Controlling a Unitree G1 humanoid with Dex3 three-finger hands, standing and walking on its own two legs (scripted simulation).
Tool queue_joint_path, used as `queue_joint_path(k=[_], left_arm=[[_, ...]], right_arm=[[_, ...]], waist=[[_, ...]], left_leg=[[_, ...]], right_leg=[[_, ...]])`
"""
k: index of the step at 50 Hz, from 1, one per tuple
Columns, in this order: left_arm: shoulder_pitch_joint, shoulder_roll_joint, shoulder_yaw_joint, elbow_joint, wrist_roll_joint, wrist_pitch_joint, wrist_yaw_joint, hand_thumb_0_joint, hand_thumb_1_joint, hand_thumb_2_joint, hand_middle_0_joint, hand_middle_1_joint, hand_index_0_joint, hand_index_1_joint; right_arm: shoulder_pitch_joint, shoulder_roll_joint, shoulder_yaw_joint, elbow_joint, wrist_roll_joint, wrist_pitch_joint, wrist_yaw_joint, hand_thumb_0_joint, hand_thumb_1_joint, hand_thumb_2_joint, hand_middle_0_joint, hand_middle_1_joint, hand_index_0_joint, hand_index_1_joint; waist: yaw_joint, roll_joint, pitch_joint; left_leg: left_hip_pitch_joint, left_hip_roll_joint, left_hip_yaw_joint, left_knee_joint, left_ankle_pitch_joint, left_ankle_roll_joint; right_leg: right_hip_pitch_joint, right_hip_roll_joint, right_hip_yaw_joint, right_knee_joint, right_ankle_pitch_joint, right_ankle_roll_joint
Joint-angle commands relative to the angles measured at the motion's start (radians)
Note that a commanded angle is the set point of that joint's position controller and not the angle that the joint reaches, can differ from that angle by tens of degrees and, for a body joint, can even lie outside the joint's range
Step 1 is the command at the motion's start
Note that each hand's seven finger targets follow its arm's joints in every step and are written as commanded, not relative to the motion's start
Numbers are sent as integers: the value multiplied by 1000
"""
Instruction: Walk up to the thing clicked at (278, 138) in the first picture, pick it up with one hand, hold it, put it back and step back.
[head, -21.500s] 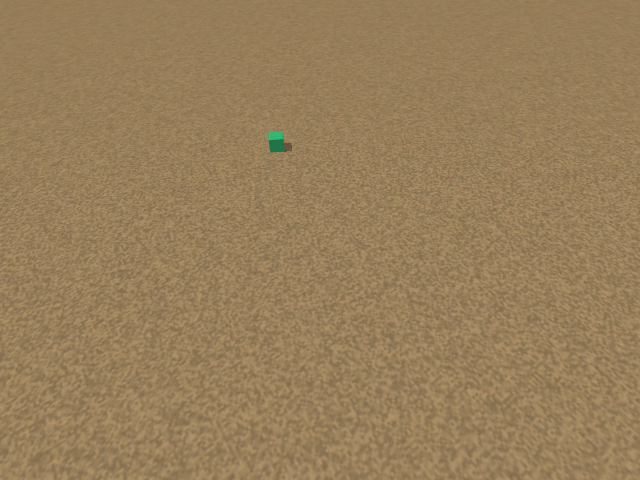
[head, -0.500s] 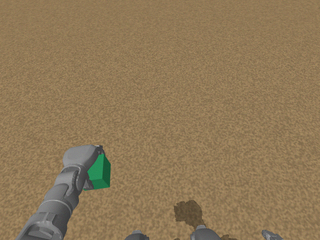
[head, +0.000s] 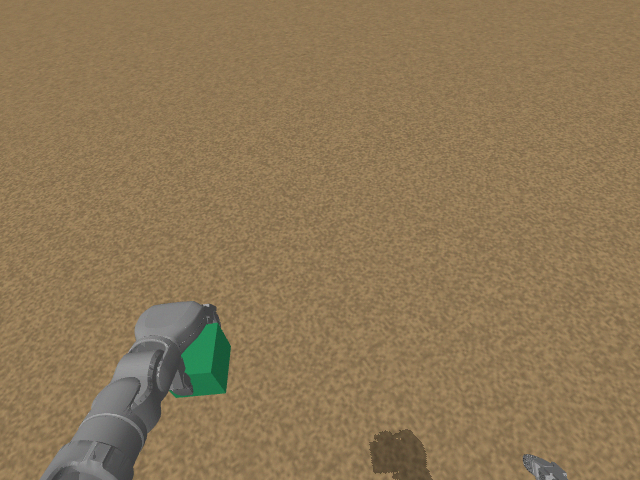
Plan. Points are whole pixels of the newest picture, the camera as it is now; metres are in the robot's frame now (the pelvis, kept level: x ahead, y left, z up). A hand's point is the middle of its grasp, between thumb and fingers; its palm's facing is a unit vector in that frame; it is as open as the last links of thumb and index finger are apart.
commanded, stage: hold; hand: left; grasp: from above
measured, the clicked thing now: (196, 360) +0.33 +0.22 -0.09
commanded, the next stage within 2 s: crouch in 1.60 s
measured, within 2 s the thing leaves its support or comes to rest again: neither
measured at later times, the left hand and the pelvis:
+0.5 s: hand (183, 363) +0.29 +0.21 -0.02, palm faces -0.45 -0.03 -0.89, open 10.4 cm; pelvis -0.01 -0.01 +0.01, yaw +0 degrees
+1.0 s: hand (179, 371) +0.27 +0.21 -0.01, palm faces -0.43 -0.04 -0.90, open 10.4 cm; pelvis -0.02 -0.02 +0.02, yaw +0 degrees
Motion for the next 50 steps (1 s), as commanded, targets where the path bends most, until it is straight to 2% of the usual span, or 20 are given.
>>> queue_joint_path(k=[1, 2, 5, 7, 9, 10, 16, 17, 18, 32, 33, 34, 35, 38, 39, 42, 44, 46, 48, 50], left_arm=[[-286, 199, 89, -205, 0, -5, 17, 0, 686, 782, -1064, -586, -1058, -594], [-284, 192, 85, -200, -1, -4, 12, 0, 696, 772, -1061, -596, -1061, -599], [-300, 212, 97, -239, -3, -6, 6, 0, 698, 765, -1064, -582, -1062, -586], [-281, 193, 85, -223, 0, -6, 0, 0, 690, 759, -1071, -564, -1064, -574], [-277, 220, 104, -237, 6, -6, -4, 0, 694, 745, -1069, -561, -1063, -568], [-277, 216, 102, -240, 4, -8, -6, 0, 679, 763, -1087, -531, -1066, -555], [-278, 206, 94, -279, -1, -11, -17, 0, 695, 755, -1084, -545, -1070, -562], [-269, 209, 99, -278, -2, -10, -16, 0, 675, 755, -1082, -535, -1064, -556], [-268, 204, 94, -279, -4, -10, -17, 0, 687, 758, -1080, -552, -1066, -568], [-256, 208, 98, -315, -21, -23, -32, 0, 678, 695, -1047, -562, -1054, -558], [-230, 221, 113, -296, -19, -23, -32, 0, 674, 706, -1067, -542, -1062, -550], [-249, 209, 102, -325, -25, -27, -34, 0, 668, 713, -1056, -553, -1052, -559], [-268, 226, 113, -341, -21, -29, -33, 0, 667, 707, -1044, -561, -1045, -562], [-240, 214, 106, -325, -14, -24, -28, 0, 664, 737, -1070, -543, -1056, -560], [-248, 224, 119, -341, -18, -25, -25, 0, 672, 740, -1067, -558, -1058, -569], [-240, 207, 100, -323, -19, -21, -29, 0, 664, 746, -1067, -556, -1055, -572], [-265, 234, 116, -351, -22, -25, -33, 0, 659, 732, -1040, -576, -1040, -578], [-244, 210, 98, -356, -22, -23, -43, 0, 664, 723, -1040, -585, -1044, -584], [-242, 228, 116, -353, -25, -20, -46, 0, 672, 732, -1057, -574, -1055, -578], [-225, 207, 98, -351, -27, -17, -55, 0, 670, 740, -1056, -581, -1053, -586]], right_arm=[[-9, -151, -47, -119, 0, -23, -9, 0, -896, -897, 200, 300, 200, 300], [-6, -149, -45, -118, -2, -22, -8, 0, -895, -896, 200, 300, 200, 300], [-21, -150, -42, -134, 1, -15, -9, 0, -896, -897, 200, 300, 200, 300], [-26, -146, -39, -138, 1, -12, -10, 0, -896, -897, 200, 300, 200, 300], [-37, -147, -40, -141, 0, -8, -11, 0, -897, -898, 200, 300, 200, 300], [-39, -148, -39, -148, 1, -6, -11, 0, -898, -899, 200, 300, 200, 300], [-58, -144, -33, -153, 1, -1, -15, 0, -897, -898, 200, 300, 200, 300], [-71, -140, -31, -157, 2, 0, -16, 0, -899, -899, 200, 300, 200, 300], [-69, -144, -31, -158, 1, 1, -16, 0, -898, -899, 200, 300, 200, 300], [-132, -136, -15, -177, 3, 2, -24, 0, -898, -900, 200, 300, 200, 300], [-139, -136, -15, -178, 4, 2, -25, 0, -900, -901, 200, 300, 200, 300], [-133, -137, -16, -179, 3, 2, -26, 0, -899, -901, 200, 300, 200, 300], [-140, -134, -17, -179, 4, 1, -27, 0, -899, -900, 200, 300, 200, 300], [-142, -133, -14, -171, 3, 1, -28, 0, -901, -902, 200, 300, 200, 300], [-144, -133, -14, -172, 4, 1, -29, 0, -901, -901, 200, 300, 200, 300], [-157, -129, -10, -175, 5, 2, -29, 0, -902, -902, 200, 300, 200, 300], [-160, -133, -11, -171, 5, 3, -31, 0, -900, -901, 200, 300, 200, 300], [-167, -131, -10, -174, 5, 2, -30, 0, -902, -902, 200, 300, 200, 300], [-169, -132, -9, -175, 6, 3, -30, 0, -901, -901, 200, 300, 200, 300], [-179, -127, -6, -179, 6, 2, -30, 0, -902, -902, 200, 300, 200, 300]], waist=[[2, -12, -278], [-8, -5, -272], [10, 3, -252], [-4, -13, -236], [15, 2, -241], [7, -8, -232], [11, -19, -231], [22, -20, -219], [11, -26, -219], [21, -26, -157], [35, -32, -145], [20, -27, -161], [29, -18, -183], [24, -32, -177], [30, -26, -185], [25, -42, -150], [27, -24, -166], [33, -24, -154], [34, -23, -147], [31, -33, -133]], left_leg=[[205, -31, -20, -98, 413, -3], [203, -31, -17, -96, 428, 0], [218, -32, -18, -123, 399, -3], [212, -33, -16, -129, 387, 0], [223, -32, -17, -135, 406, -1], [228, -33, -13, -141, 393, 0], [248, -40, -8, -163, 359, 6], [250, -40, -9, -172, 351, 6], [252, -41, -6, -173, 341, 8], [267, -38, -10, -241, 210, 9], [264, -40, -8, -248, 208, 8], [275, -40, -5, -244, 213, 11], [292, -39, -6, -245, 234, 9], [296, -42, -1, -243, 251, 12], [302, -41, 0, -245, 258, 11], [296, -42, -1, -258, 227, 13], [306, -42, 3, -258, 234, 12], [309, -42, 1, -267, 231, 11], [311, -38, -1, -275, 216, 9], [311, -39, -1, -280, 218, 10]], right_leg=[[154, 61, -25, -85, 341, -43], [146, 61, -24, -84, 354, -44], [161, 59, -25, -106, 328, -44], [161, 58, -21, -112, 327, -43], [171, 58, -22, -117, 339, -43], [176, 57, -21, -123, 328, -42], [194, 51, -12, -151, 314, -37], [197, 51, -13, -160, 306, -36], [194, 50, -11, -165, 299, -35], [194, 47, -8, -225, 160, -36], [204, 47, -11, -230, 152, -37], [198, 45, -6, -230, 165, -35], [213, 46, -7, -226, 180, -36], [221, 43, -7, -230, 199, -32], [227, 43, -7, -231, 206, -32], [220, 42, -8, -247, 176, -31], [220, 42, -6, -251, 181, -31], [226, 43, -9, -253, 175, -34], [225, 46, -11, -259, 158, -35], [227, 44, -11, -264, 160, -35]])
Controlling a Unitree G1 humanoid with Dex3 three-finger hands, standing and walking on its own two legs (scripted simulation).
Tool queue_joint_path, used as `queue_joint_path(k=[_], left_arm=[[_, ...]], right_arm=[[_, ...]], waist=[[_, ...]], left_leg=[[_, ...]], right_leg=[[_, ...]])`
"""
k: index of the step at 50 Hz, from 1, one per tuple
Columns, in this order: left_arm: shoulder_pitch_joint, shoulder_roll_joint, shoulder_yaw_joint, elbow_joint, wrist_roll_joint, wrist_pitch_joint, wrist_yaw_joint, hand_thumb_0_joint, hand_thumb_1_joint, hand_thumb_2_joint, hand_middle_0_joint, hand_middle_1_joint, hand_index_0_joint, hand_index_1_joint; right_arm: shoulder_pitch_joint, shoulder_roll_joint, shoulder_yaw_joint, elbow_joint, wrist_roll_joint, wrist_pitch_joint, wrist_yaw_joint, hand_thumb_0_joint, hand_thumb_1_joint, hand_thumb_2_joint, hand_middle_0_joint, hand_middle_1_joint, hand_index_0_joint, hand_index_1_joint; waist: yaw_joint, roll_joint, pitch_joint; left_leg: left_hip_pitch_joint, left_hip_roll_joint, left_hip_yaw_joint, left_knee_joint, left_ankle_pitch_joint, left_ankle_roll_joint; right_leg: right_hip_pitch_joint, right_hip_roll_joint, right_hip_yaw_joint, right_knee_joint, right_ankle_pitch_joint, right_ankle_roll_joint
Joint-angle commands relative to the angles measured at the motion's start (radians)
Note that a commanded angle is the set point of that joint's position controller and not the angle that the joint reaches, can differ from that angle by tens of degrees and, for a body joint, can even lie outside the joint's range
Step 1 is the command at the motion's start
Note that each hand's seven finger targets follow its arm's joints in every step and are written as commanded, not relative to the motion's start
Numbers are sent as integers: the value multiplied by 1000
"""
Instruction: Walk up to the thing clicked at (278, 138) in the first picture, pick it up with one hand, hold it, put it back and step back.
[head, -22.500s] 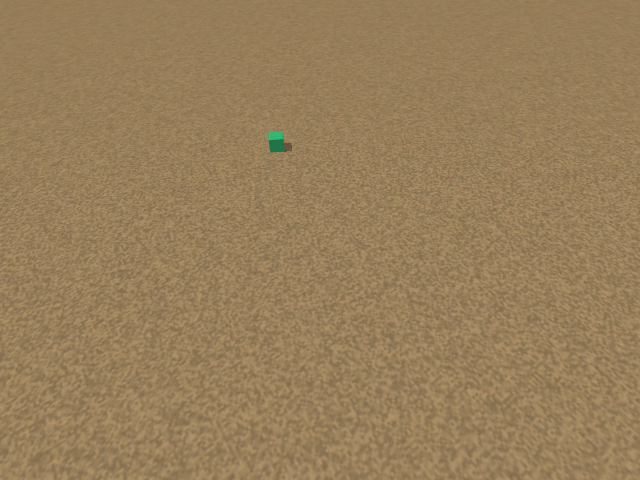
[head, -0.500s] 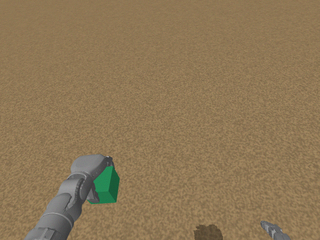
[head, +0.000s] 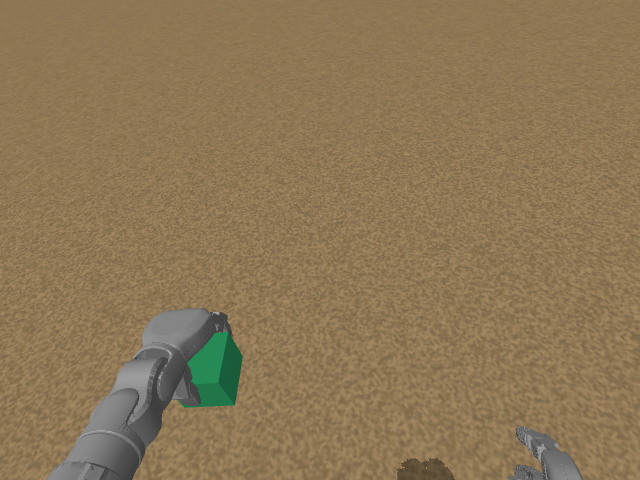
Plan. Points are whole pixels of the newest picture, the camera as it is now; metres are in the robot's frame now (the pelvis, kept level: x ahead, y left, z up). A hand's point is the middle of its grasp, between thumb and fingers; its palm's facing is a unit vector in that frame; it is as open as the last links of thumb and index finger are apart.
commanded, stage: hold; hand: left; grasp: from above
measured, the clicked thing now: (206, 369) +0.30 +0.22 -0.07
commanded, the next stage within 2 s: crouch in 0.60 s
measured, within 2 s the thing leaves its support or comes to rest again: neither
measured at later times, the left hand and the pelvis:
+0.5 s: hand (187, 359) +0.30 +0.23 -0.02, palm faces -0.43 -0.03 -0.90, open 10.4 cm; pelvis +0.01 +0.01 +0.00, yaw +0 degrees
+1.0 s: hand (196, 375) +0.30 +0.23 -0.07, palm faces -0.47 -0.01 -0.88, open 10.4 cm; pelvis +0.00 +0.00 -0.01, yaw +1 degrees
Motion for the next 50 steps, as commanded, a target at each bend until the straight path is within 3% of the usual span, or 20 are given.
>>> queue_joint_path(k=[1, 3, 6, 8, 10, 13, 16, 19, 21, 24, 26, 28, 33, 34, 35, 36, 38, 43, 47, 50], left_arm=[[-332, 202, 103, -208, -2, -2, 26, 0, 671, 746, -1050, -589, -1049, -593], [-303, 228, 128, -174, -1, 0, 20, 0, 667, 725, -1037, -593, -1043, -590], [-317, 196, 95, -200, -8, -5, 8, 0, 689, 749, -1059, -598, -1061, -598], [-278, 191, 100, -180, -6, -5, 10, 0, 671, 751, -1050, -597, -1049, -600], [-356, 201, 96, -221, -3, -15, 14, 0, 661, 747, -1038, -599, -1039, -600], [-314, 216, 127, -199, 4, -12, 28, 0, 668, 727, -1035, -606, -1044, -598], [-356, 202, 107, -208, 14, -10, 38, 0, 693, 739, -1061, -597, -1066, -594], [-347, 231, 138, -201, 15, -6, 50, 0, 663, 744, -1035, -604, -1040, -600], [-366, 190, 100, -189, 21, -1, 51, 0, 663, 751, -1041, -600, -1043, -600], [-322, 197, 108, -150, 12, 7, 45, 0, 658, 707, -1021, -597, -1035, -585], [-342, 165, 71, -185, -2, 5, 29, 0, 669, 723, -1026, -607, -1039, -595], [-292, 189, 94, -149, 0, 9, 23, 0, 691, 709, -1039, -600, -1055, -586], [-310, 185, 90, -179, 4, -3, 14, 0, 692, 724, -1048, -592, -1058, -584], [-365, 206, 104, -225, 9, -9, 21, 0, 691, 731, -1049, -604, -1059, -596], [-340, 218, 121, -188, 14, -6, 28, 0, 738, 692, -1002, -677, -1069, -611], [-344, 217, 121, -181, 14, -7, 33, 0, 663, 677, -923, -626, -989, -568], [-341, 190, 110, -154, 20, -10, 49, 0, 638, 737, -1029, -597, -1030, -599], [-305, 152, 90, -20, 50, -25, 105, 0, 648, 726, -1018, -617, -1030, -608], [-368, 139, 80, 84, 80, -53, 170, 0, 635, 736, -1011, -618, -1018, -613], [-484, 162, 93, 148, 116, -71, 235, 0, 630, 747, -1008, -641, -1017, -635]], right_arm=[[-110, -119, -29, -150, -3, -44, -9, 0, -900, -901, 200, 300, 200, 300], [-108, -118, -28, -146, -1, -43, -11, 0, -900, -901, 200, 300, 200, 300], [-106, -117, -29, -153, 1, -42, -11, 0, -901, -901, 200, 300, 200, 300], [-112, -114, -25, -153, 0, -39, -12, 0, -902, -902, 200, 300, 200, 300], [-107, -116, -25, -151, -2, -40, -11, 0, -900, -901, 200, 300, 200, 300], [-109, -114, -24, -151, -1, -39, -13, 0, -901, -902, 200, 300, 200, 300], [-100, -116, -29, -143, -3, -38, -11, 0, -901, -901, 200, 300, 200, 300], [-95, -121, -35, -138, -3, -35, -10, 0, -901, -901, 200, 300, 200, 300], [-91, -118, -35, -135, -3, -34, -7, 0, -901, -901, 200, 300, 200, 300], [-84, -122, -38, -129, 0, -35, -7, 0, -901, -901, 200, 300, 200, 300], [-88, -119, -38, -138, 1, -35, -5, 0, -899, -899, 200, 300, 200, 300], [-95, -121, -37, -142, 3, -33, -5, 0, -899, -900, 200, 300, 200, 300], [-92, -117, -35, -151, 3, -29, -6, 0, -899, -900, 200, 300, 200, 300], [-88, -119, -35, -154, 2, -30, -7, 0, -900, -901, 200, 300, 200, 300], [-78, -122, -36, -149, 3, -29, -7, 0, -896, -907, 201, 301, 201, 301], [-79, -121, -34, -146, 3, -28, -7, 0, -870, -887, 201, 301, 202, 301], [-78, -119, -34, -148, 1, -27, -7, 0, -894, -899, 200, 300, 201, 300], [-54, -125, -42, -129, -6, -20, 1, 0, -894, -899, 200, 300, 200, 300], [-31, -127, -48, -106, -19, -15, 10, 0, -895, -899, 200, 300, 200, 300], [0, -135, -55, -81, -35, -18, 18, 0, -898, -901, 200, 300, 200, 300]], waist=[[-4, -45, -209], [4, -68, -201], [-6, -56, -213], [1, -62, -186], [-9, -48, -218], [5, -41, -208], [-9, -28, -236], [3, -9, -249], [-10, -26, -244], [-3, -39, -226], [-7, -34, -236], [9, -58, -211], [1, -44, -213], [1, -23, -241], [0, -32, -235], [-1, -32, -224], [-4, -42, -209], [-24, -86, -153], [-54, -94, -159], [-72, -78, -236]], left_leg=[[109, -40, -6, -76, 102, 30], [96, -41, -3, -72, 112, 33], [125, -38, -3, -77, 137, 31], [113, -41, -3, -81, 123, 30], [129, -39, -5, -83, 132, 29], [123, -42, -2, -83, 125, 28], [139, -40, -3, -79, 155, 28], [144, -33, -9, -83, 186, 21], [150, -33, -9, -85, 189, 24], [139, -34, -6, -84, 199, 26], [149, -31, -10, -90, 201, 23], [131, -35, -11, -92, 195, 26], [139, -35, -7, -92, 195, 25], [152, -37, -5, -90, 206, 24], [150, -35, -4, -90, 208, 25], [144, -35, -5, -90, 209, 25], [135, -35, -7, -89, 202, 24], [77, -36, -10, -67, 155, 23], [-15, -44, -9, 22, 101, 22], [-135, -48, -9, 161, 79, 20]], right_leg=[[48, 38, -13, -117, 73, -15], [58, 37, -13, -123, 82, -11], [62, 40, -14, -117, 109, -14], [55, 38, -16, -125, 89, -15], [57, 40, -15, -119, 101, -17], [62, 40, -16, -125, 88, -17], [70, 40, -16, -117, 125, -18], [85, 46, -23, -107, 146, -23], [79, 45, -24, -109, 154, -23], [85, 43, -23, -115, 165, -21], [84, 45, -27, -116, 165, -23], [92, 41, -28, -125, 156, -21], [88, 40, -25, -123, 159, -23], [90, 40, -23, -120, 173, -23], [96, 42, -24, -120, 171, -25], [94, 42, -24, -118, 174, -24], [76, 43, -26, -115, 166, -25], [22, 41, -29, -102, 122, -24], [-82, 34, -26, -33, 85, -21], [-191, 29, -23, 81, 79, -18]])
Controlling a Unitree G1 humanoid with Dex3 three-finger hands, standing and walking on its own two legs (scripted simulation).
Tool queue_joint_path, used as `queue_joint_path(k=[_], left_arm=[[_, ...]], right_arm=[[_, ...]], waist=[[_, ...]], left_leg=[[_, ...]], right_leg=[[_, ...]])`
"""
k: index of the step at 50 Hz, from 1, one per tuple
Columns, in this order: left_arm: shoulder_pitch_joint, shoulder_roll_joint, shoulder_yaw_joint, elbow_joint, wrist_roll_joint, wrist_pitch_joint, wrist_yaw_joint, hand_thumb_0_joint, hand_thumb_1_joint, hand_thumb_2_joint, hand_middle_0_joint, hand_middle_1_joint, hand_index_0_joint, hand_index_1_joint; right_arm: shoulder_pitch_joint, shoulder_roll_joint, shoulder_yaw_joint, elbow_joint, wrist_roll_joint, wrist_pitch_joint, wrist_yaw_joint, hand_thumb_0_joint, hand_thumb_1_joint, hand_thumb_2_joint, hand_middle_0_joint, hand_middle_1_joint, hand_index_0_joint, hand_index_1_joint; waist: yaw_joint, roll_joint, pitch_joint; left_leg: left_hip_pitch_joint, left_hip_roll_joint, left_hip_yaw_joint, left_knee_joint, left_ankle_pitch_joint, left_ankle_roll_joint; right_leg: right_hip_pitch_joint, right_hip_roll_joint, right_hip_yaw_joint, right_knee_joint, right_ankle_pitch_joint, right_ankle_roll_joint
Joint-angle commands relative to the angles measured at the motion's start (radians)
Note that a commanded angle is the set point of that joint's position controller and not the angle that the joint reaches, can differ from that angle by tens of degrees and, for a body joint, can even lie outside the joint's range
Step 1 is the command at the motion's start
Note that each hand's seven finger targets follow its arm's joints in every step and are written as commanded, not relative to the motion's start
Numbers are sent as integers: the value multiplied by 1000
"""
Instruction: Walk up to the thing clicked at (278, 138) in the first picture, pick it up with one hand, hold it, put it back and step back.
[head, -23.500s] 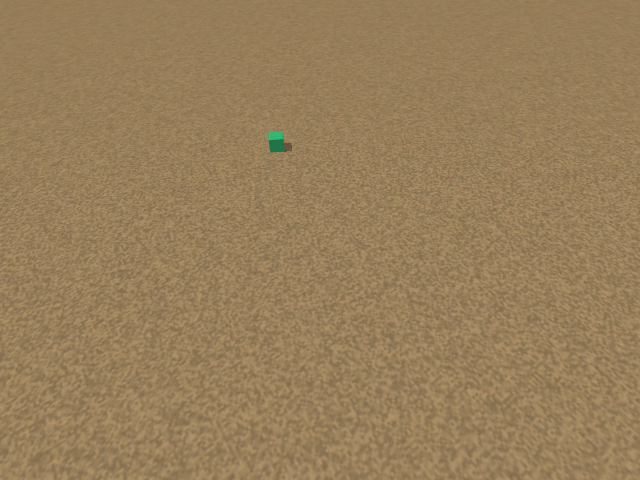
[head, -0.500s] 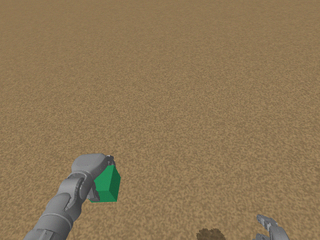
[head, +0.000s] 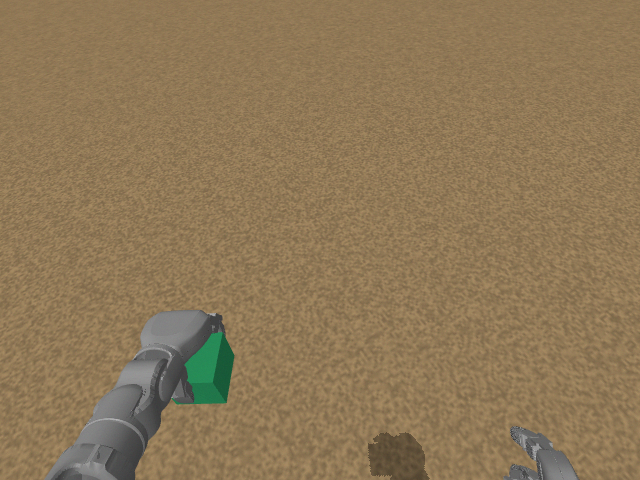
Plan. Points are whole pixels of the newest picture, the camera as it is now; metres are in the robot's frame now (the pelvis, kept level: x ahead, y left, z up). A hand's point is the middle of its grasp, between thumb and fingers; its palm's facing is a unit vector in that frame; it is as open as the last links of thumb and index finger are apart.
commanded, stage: crouch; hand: left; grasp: from above
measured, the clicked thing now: (199, 368) +0.31 +0.22 -0.11
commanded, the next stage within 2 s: lower in 1.76 s
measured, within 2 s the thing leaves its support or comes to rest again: neither
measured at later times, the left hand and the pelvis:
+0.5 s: hand (224, 365) +0.39 +0.24 -0.31, palm faces -0.42 +0.06 -0.91, open 10.4 cm; pelvis -0.05 +0.01 -0.20, yaw +0 degrees
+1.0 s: hand (239, 376) +0.43 +0.25 -0.48, palm faces -0.44 +0.02 -0.90, open 10.4 cm; pelvis -0.06 +0.01 -0.33, yaw -3 degrees
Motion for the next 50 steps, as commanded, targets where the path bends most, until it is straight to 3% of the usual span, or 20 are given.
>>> queue_joint_path(k=[1, 6, 10, 13, 14, 19, 20, 22, 23, 24, 25, 29, 30, 33, 35, 37, 40, 46, 49, 50], left_arm=[[-412, 184, 97, -56, 48, -33, 134, 0, 628, 751, -1000, -648, -1010, -640], [-562, 174, 93, 86, 123, -45, 250, 0, 638, 731, -1007, -654, -1025, -639], [-658, 238, 132, 192, 140, -16, 301, 0, 580, 727, -969, -639, -985, -626], [-702, 232, 134, 266, 123, 5, 307, 0, 574, 758, -961, -647, -974, -637], [-747, 266, 150, 240, 124, 7, 307, 0, 579, 763, -962, -646, -974, -635], [-783, 283, 170, 251, 112, 18, 287, 0, 590, 767, -986, -616, -990, -615], [-806, 313, 187, 244, 117, 18, 283, 0, 589, 783, -988, -627, -989, -628], [-860, 334, 193, 224, 119, 12, 274, 0, 588, 729, -964, -632, -983, -615], [-814, 308, 185, 315, 122, 14, 265, 0, 587, 724, -965, -624, -985, -607], [-866, 326, 195, 275, 121, 4, 262, 0, 577, 697, -945, -621, -972, -596], [-831, 335, 202, 346, 130, 4, 256, 0, 567, 688, -939, -607, -965, -584], [-875, 352, 213, 333, 139, -27, 245, 0, 589, 631, -930, -576, -968, -540], [-935, 401, 232, 286, 144, -41, 249, 0, 584, 655, -934, -582, -967, -551], [-939, 404, 242, 317, 164, -61, 254, 0, 625, 672, -947, -609, -988, -569], [-975, 476, 274, 304, 185, -73, 268, 0, 618, 695, -967, -594, -994, -568], [-956, 440, 261, 343, 190, -77, 272, 0, 605, 682, -943, -603, -978, -569], [-1007, 456, 274, 324, 197, -78, 281, 0, 598, 648, -944, -578, -978, -546], [-1032, 482, 284, 338, 198, -76, 275, 0, 650, 705, -995, -608, -1020, -585], [-1071, 530, 298, 316, 201, -82, 270, 0, 681, 724, -1010, -627, -1038, -600], [-1028, 510, 289, 371, 208, -78, 265, 0, 686, 730, -1020, -631, -1046, -606]], right_arm=[[13, -148, -58, -71, -24, -33, 2, 0, -899, -900, 200, 300, 200, 300], [84, -164, -78, -60, -49, -44, 22, 0, -901, -902, 200, 300, 200, 300], [124, -178, -85, -51, -59, -54, 21, 0, -901, -903, 200, 300, 200, 300], [146, -179, -89, -40, -66, -71, 17, 0, -899, -901, 200, 300, 200, 300], [152, -182, -91, -36, -70, -78, 15, 0, -898, -900, 200, 300, 200, 300], [178, -183, -93, -30, -82, -96, 12, 0, -898, -900, 200, 300, 200, 300], [181, -186, -94, -25, -84, -98, 13, 0, -899, -901, 200, 300, 200, 300], [184, -189, -94, -26, -88, -98, 13, 0, -899, -901, 200, 300, 200, 300], [190, -194, -90, -18, -90, -99, 16, 0, -899, -902, 200, 300, 200, 300], [196, -195, -89, -19, -90, -101, 17, 0, -898, -901, 200, 300, 200, 300], [194, -205, -87, -9, -94, -103, 21, 0, -897, -901, 200, 300, 200, 300], [205, -201, -75, -16, -100, -111, 39, 0, -891, -899, 200, 300, 200, 300], [204, -207, -74, -20, -101, -114, 42, 0, -893, -899, 200, 300, 200, 300], [221, -215, -61, -4, -113, -125, 58, 0, -891, -899, 200, 300, 200, 300], [229, -220, -56, -1, -118, -129, 65, 0, -894, -901, 200, 300, 200, 300], [237, -222, -54, 6, -126, -133, 78, 0, -894, -901, 200, 300, 200, 300], [249, -231, -54, 15, -137, -138, 96, 0, -896, -903, 200, 300, 200, 300], [266, -236, -52, 14, -149, -134, 124, 0, -902, -905, 200, 300, 200, 300], [262, -236, -50, 11, -151, -129, 134, 0, -902, -904, 200, 300, 200, 300], [263, -234, -46, 11, -152, -127, 138, 0, -903, -905, 200, 300, 200, 300]], waist=[[-43, -20, -279], [-84, 38, -445], [-90, 59, -516], [-110, 35, -566], [-107, 65, -612], [-127, 103, -759], [-125, 111, -777], [-137, 142, -776], [-160, 121, -709], [-157, 132, -721], [-164, 127, -687], [-185, 126, -719], [-183, 147, -765], [-201, 177, -782], [-192, 221, -838], [-208, 218, -817], [-211, 281, -870], [-235, 263, -879], [-228, 280, -899], [-240, 262, -850]], left_leg=[[-61, -41, 6, 144, 92, 9], [-295, -27, -8, 417, 61, 8], [-470, -28, -25, 525, -32, 9], [-608, -28, -37, 607, -110, 15], [-622, -24, -44, 645, -107, 15], [-742, -24, -49, 783, -117, 18], [-760, -23, -50, 811, -114, 20], [-785, -20, -68, 831, -176, 13], [-831, -17, -84, 845, -213, 12], [-846, -17, -97, 851, -248, 10], [-867, -14, -116, 869, -261, 8], [-960, -20, -116, 960, -297, 16], [-968, -23, -114, 980, -316, 17], [-999, -21, -125, 1044, -260, 12], [-999, -25, -116, 1081, -238, 12], [-1008, -22, -113, 1122, -205, 13], [-971, -20, -113, 1171, -124, 7], [-1064, -21, -75, 1275, -108, 23], [-1106, -21, -65, 1315, -111, 28], [-1137, -22, -66, 1319, -123, 27]], right_leg=[[-135, 38, -13, 76, 90, -25], [-412, 47, -20, 338, 60, -38], [-550, 48, -29, 457, -20, -41], [-635, 49, -35, 547, -80, -43], [-673, 47, -35, 587, -80, -44], [-770, 43, -47, 737, -98, -54], [-798, 44, -48, 761, -96, -54], [-878, 44, -56, 801, -156, -60], [-942, 41, -63, 823, -186, -59], [-975, 42, -69, 847, -216, -63], [-1041, 39, -74, 876, -229, -62], [-1120, 38, -84, 954, -264, -63], [-1127, 39, -84, 971, -278, -63], [-1202, 32, -91, 1040, -238, -61], [-1216, 33, -89, 1072, -224, -63], [-1257, 31, -95, 1098, -208, -61], [-1295, 24, -98, 1148, -159, -62], [-1273, 35, -101, 1190, -117, -53], [-1260, 40, -101, 1220, -105, -53], [-1271, 40, -105, 1227, -115, -52]])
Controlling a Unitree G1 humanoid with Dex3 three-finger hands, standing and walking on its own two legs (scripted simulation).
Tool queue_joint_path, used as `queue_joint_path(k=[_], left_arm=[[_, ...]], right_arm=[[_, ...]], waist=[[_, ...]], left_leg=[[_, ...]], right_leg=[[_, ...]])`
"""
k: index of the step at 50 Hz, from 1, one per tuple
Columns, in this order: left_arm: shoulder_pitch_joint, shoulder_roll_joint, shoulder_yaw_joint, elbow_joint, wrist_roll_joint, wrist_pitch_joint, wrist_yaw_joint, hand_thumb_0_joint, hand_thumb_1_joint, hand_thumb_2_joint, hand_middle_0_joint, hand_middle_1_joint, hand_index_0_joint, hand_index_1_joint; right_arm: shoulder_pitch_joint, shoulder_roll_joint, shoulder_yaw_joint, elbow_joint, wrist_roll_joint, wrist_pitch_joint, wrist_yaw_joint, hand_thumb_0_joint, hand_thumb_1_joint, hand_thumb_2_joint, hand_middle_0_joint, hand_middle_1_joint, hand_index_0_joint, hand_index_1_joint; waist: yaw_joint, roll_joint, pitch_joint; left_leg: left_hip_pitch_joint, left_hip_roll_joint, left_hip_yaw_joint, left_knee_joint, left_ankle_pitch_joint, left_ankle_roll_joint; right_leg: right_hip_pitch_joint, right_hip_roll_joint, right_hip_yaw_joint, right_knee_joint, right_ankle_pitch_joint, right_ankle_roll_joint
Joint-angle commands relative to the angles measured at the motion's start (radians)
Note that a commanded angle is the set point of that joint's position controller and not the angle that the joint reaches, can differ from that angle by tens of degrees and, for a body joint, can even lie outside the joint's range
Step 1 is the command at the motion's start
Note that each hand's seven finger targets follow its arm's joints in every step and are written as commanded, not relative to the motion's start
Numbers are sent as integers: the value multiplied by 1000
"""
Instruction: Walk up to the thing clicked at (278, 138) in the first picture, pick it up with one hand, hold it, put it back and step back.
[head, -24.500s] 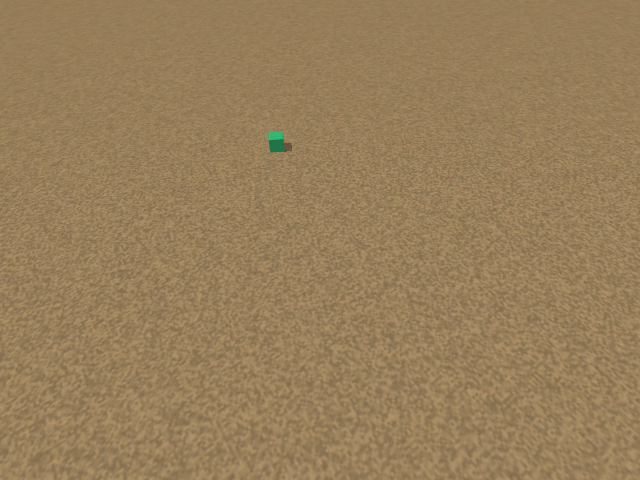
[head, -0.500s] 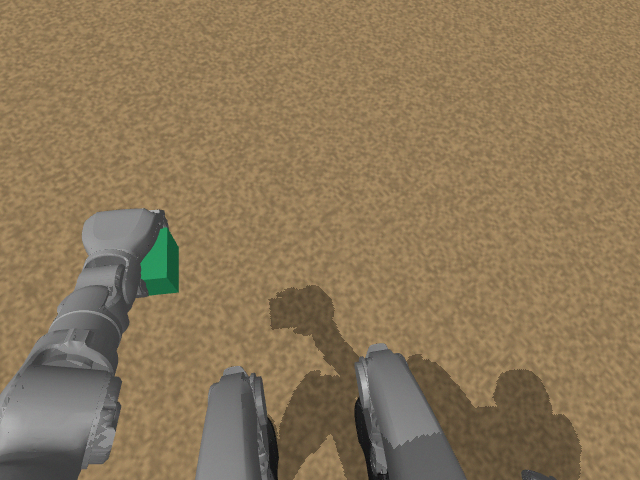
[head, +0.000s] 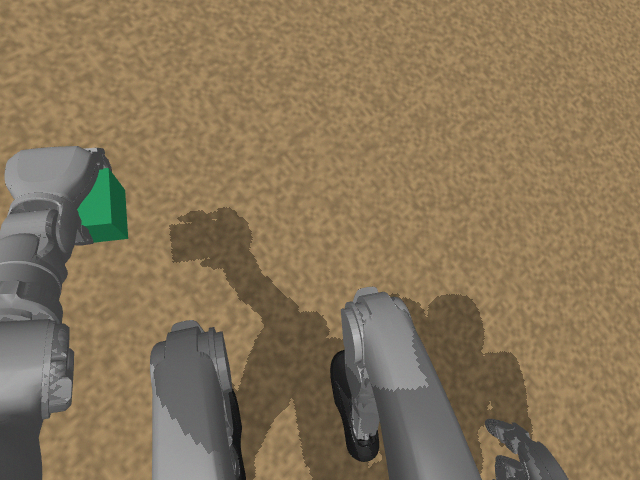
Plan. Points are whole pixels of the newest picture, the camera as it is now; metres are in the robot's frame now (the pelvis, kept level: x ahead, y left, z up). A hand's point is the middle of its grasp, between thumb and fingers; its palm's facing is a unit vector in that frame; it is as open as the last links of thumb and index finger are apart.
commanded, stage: crouch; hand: left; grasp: from above
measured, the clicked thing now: (88, 208) +0.49 +0.26 -0.19
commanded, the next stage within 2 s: lower in 0.76 s
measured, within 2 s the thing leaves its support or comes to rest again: neither
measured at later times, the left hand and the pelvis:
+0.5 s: hand (92, 207) +0.50 +0.26 -0.22, palm faces -0.47 -0.01 -0.88, open 10.4 cm; pelvis -0.01 +0.00 -0.06, yaw -2 degrees
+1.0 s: hand (97, 207) +0.51 +0.27 -0.25, palm faces -0.47 +0.00 -0.88, open 10.4 cm; pelvis -0.01 +0.00 -0.09, yaw -4 degrees
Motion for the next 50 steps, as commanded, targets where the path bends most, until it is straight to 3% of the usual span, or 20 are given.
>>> queue_joint_path(k=[1, 4, 6, 13, 15, 17, 18, 23, 24, 25, 26, 33, 36, 38, 39, 41, 43, 45, 47, 50], left_arm=[[-382, 243, 35, -136, -5, -2, 35, 0, 689, 716, -1020, -623, -1047, -597], [-420, 278, 48, -142, -2, -10, 29, 0, 653, 671, -980, -601, -1014, -569], [-416, 262, 35, -116, 1, -14, 24, 0, 646, 694, -984, -612, -1012, -584], [-416, 321, 52, -66, 10, -27, 20, 0, 664, 737, -1006, -630, -1027, -611], [-423, 329, 51, -64, 12, -33, 17, 0, 679, 750, -1020, -644, -1040, -624], [-477, 382, 74, -113, 12, -42, 22, 0, 713, 743, -1031, -654, -1058, -628], [-425, 356, 62, -48, 17, -40, 21, 0, 727, 758, -1055, -655, -1078, -634], [-492, 406, 77, -69, 21, -53, 31, 0, 731, 763, -1047, -668, -1073, -642], [-465, 385, 61, -35, 30, -53, 31, 0, 728, 766, -1047, -671, -1072, -647], [-512, 416, 75, -75, 24, -59, 37, 0, 721, 746, -1037, -665, -1066, -636], [-448, 394, 62, -7, 35, -53, 35, 0, 730, 754, -1047, -674, -1076, -645], [-526, 443, 69, -52, 31, -55, 38, 0, 734, 747, -1046, -671, -1074, -643], [-471, 404, 45, 8, 28, -49, 30, 0, 739, 740, -1069, -646, -1088, -627], [-513, 448, 59, -33, 33, -51, 29, 0, 722, 751, -1063, -643, -1077, -630], [-472, 436, 58, 9, 33, -44, 24, 0, 729, 749, -1064, -656, -1082, -639], [-514, 461, 65, -50, 25, -50, 22, 0, 717, 758, -1067, -646, -1078, -635], [-492, 432, 46, -27, 24, -52, 17, 0, 741, 772, -1087, -664, -1098, -655], [-487, 448, 51, -22, 29, -54, 19, 0, 704, 789, -1095, -650, -1091, -657], [-454, 413, 37, 31, 17, -52, 21, 0, 692, 797, -1090, -643, -1082, -654], [-466, 422, 33, 43, 28, -61, 24, 0, 684, 781, -1086, -631, -1077, -642]], right_arm=[[254, -223, -68, -8, -6, 5, 2, 0, -903, -904, 200, 300, 200, 300], [246, -236, -67, -9, -7, 8, 7, 0, -900, -903, 200, 300, 200, 300], [246, -239, -66, -8, -9, 11, 11, 0, -901, -904, 200, 300, 200, 300], [259, -251, -38, -18, -17, 18, 24, 0, -902, -903, 200, 300, 200, 300], [258, -253, -33, -22, -18, 22, 28, 0, -904, -904, 200, 300, 200, 300], [263, -258, -29, -20, -18, 24, 27, 0, -904, -903, 200, 300, 200, 300], [267, -257, -20, -20, -23, 26, 30, 0, -906, -904, 200, 300, 200, 300], [262, -272, -5, -24, -25, 28, 31, 0, -905, -903, 200, 300, 200, 300], [262, -268, 2, -20, -29, 28, 31, 0, -905, -902, 200, 300, 200, 300], [258, -270, 6, -19, -29, 28, 31, 0, -904, -902, 200, 300, 200, 300], [260, -267, 12, -18, -32, 28, 34, 0, -906, -902, 200, 300, 200, 300], [256, -284, 27, -17, -33, 28, 31, 0, -905, -901, 200, 300, 200, 300], [253, -278, 37, -20, -34, 30, 33, 0, -907, -902, 200, 300, 200, 300], [256, -290, 38, -18, -31, 31, 32, 0, -907, -901, 200, 300, 200, 300], [258, -289, 40, -22, -34, 33, 34, 0, -908, -902, 200, 300, 200, 300], [255, -298, 35, -22, -30, 37, 31, 0, -909, -902, 200, 300, 200, 300], [248, -285, 45, -24, -33, 40, 32, 0, -911, -903, 200, 300, 200, 300], [255, -289, 47, -19, -32, 42, 32, 0, -913, -903, 200, 300, 200, 300], [251, -288, 56, -18, -34, 40, 34, 0, -912, -903, 200, 300, 200, 300], [246, -293, 62, -21, -36, 38, 33, 0, -912, -903, 200, 300, 200, 300]], waist=[[-34, 248, -702], [-29, 302, -684], [-40, 281, -667], [-60, 269, -628], [-60, 285, -657], [-53, 313, -689], [-62, 286, -652], [-75, 337, -634], [-84, 329, -602], [-82, 337, -618], [-87, 315, -592], [-90, 351, -620], [-102, 334, -559], [-97, 346, -589], [-101, 331, -571], [-89, 359, -605], [-102, 348, -596], [-102, 323, -594], [-114, 301, -536], [-121, 311, -525]], left_leg=[[538, -15, 42, -180, 271, 16], [546, -11, 27, -173, 251, 7], [528, -10, 25, -152, 244, 10], [442, -14, 30, -99, 235, 13], [457, -13, 26, -85, 245, 12], [449, -12, 30, -70, 247, 12], [427, -13, 32, -59, 243, 15], [411, -11, 16, -53, 188, 8], [396, -10, 18, -47, 173, 9], [382, -12, 21, -40, 167, 11], [369, -13, 23, -32, 166, 12], [357, -9, 17, -1, 182, 13], [326, -9, 16, 5, 157, 13], [319, -12, 19, 15, 172, 15], [321, -11, 13, 11, 173, 13], [342, -8, 9, 11, 177, 10], [317, -9, 16, 28, 174, 14], [286, -12, 21, 45, 187, 19], [270, -12, 18, 48, 191, 19], [281, -10, 5, 57, 200, 17]], right_leg=[[330, 35, -56, -186, 268, -73], [256, 33, -64, -146, 240, -80], [236, 35, -67, -134, 238, -78], [250, 36, -75, -92, 248, -71], [242, 42, -80, -71, 252, -74], [250, 42, -81, -61, 258, -73], [246, 45, -83, -60, 254, -70], [186, 45, -98, -27, 214, -76], [176, 48, -102, -28, 202, -75], [185, 49, -103, -24, 200, -75], [189, 51, -104, -24, 201, -74], [167, 54, -113, 8, 222, -74], [154, 56, -118, 9, 204, -73], [167, 55, -117, 17, 218, -73], [161, 53, -120, 23, 216, -72], [153, 53, -123, 27, 220, -75], [165, 60, -124, 28, 221, -72], [188, 61, -122, 29, 236, -68], [166, 59, -124, 34, 239, -68], [138, 62, -133, 50, 243, -71]])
